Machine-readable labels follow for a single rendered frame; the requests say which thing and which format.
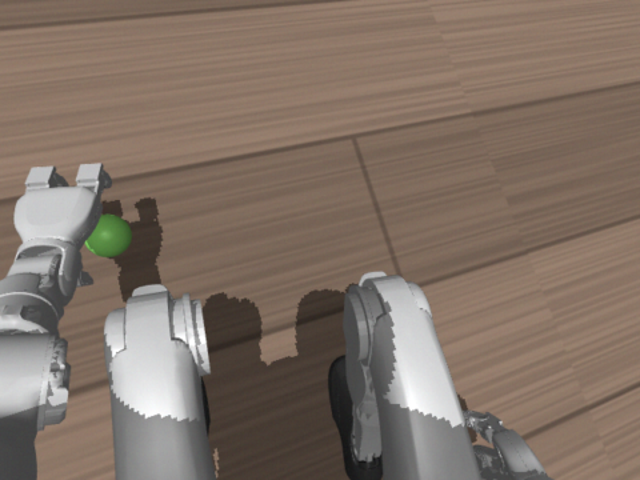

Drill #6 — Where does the left robot arm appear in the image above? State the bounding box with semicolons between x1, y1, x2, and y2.
0;238;82;480

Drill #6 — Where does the right robot hand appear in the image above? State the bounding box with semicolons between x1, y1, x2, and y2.
462;410;548;480

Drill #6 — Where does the right robot foot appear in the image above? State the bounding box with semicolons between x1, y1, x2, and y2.
328;355;383;480

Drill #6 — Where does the left robot hand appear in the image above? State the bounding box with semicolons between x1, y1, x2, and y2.
14;163;112;287

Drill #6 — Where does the ball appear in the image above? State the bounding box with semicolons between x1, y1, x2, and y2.
85;214;132;257

